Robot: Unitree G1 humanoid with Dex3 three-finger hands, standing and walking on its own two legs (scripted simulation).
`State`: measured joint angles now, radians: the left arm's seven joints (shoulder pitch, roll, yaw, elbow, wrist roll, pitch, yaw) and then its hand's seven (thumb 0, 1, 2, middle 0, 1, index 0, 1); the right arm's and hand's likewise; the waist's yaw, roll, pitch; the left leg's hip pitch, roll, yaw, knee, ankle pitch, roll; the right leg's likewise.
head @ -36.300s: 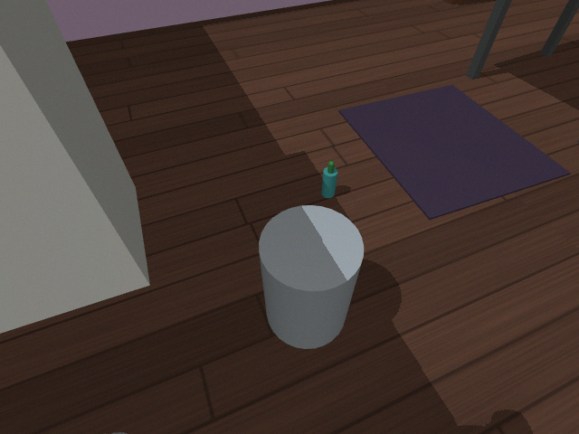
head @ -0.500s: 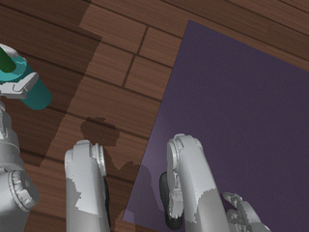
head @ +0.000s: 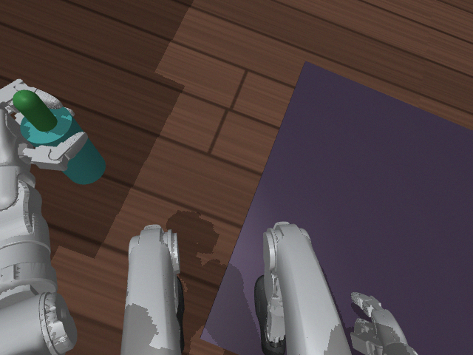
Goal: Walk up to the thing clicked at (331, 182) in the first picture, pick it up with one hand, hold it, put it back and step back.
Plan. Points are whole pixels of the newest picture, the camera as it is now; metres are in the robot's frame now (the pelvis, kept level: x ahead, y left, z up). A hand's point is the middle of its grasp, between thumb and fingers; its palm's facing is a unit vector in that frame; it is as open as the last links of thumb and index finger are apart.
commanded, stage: lift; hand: left
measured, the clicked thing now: (60, 139) +0.44 +0.29 -0.04
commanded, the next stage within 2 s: hold in 1.56 s
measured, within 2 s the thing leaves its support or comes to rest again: neither
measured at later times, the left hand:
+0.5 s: hand out of the picture +0.40 +0.26 +0.17, palm faces +0.28 -0.96 -0.06, open 8.1 cm
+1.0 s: hand out of the picture +0.39 +0.24 +0.27, palm faces +0.26 -0.96 -0.04, open 8.1 cm
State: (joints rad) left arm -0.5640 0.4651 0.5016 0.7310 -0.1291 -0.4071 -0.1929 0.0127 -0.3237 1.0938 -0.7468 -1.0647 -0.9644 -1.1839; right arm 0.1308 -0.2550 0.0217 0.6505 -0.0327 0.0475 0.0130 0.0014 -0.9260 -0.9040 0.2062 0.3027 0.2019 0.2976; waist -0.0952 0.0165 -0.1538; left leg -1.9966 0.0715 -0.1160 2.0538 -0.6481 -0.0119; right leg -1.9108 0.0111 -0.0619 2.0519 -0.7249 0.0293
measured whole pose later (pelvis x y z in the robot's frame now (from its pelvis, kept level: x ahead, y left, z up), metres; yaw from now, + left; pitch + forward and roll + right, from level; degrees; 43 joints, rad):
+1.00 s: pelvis +0.06 +0.02 +0.24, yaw +5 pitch +16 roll -5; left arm -0.17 0.23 0.18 0.40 -0.13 -0.32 0.02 0.01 -0.31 1.07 -0.74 -1.06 -0.96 -1.18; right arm 0.23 -0.20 0.01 0.65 0.00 -0.02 -0.03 0.01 -0.92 -0.90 0.21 0.30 0.20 0.30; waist -0.04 0.03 -0.09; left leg -0.95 0.07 -0.04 1.16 -0.49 0.00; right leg -0.87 0.00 -0.05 1.14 -0.54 0.04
